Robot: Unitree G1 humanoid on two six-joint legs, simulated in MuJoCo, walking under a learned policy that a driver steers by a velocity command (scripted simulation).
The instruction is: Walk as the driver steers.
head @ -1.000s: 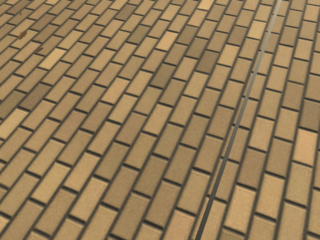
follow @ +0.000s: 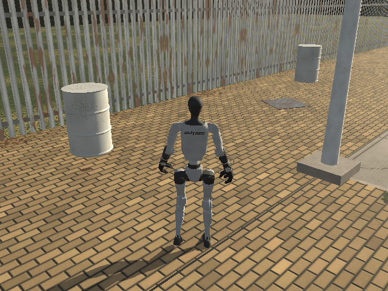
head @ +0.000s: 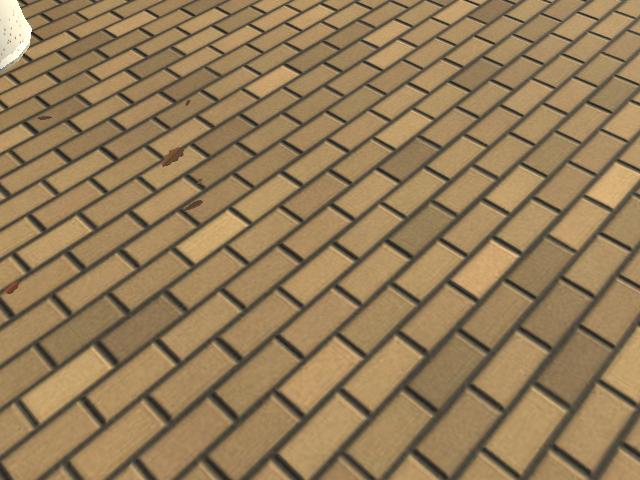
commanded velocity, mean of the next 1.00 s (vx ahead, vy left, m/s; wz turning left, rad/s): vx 0.50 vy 0.00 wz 0.11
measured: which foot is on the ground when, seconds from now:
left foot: up 0.00-0.32, down 0.34-0.88, up 0.90-1.00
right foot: down 0.00-0.36, up 0.38-0.84, down 0.86-1.00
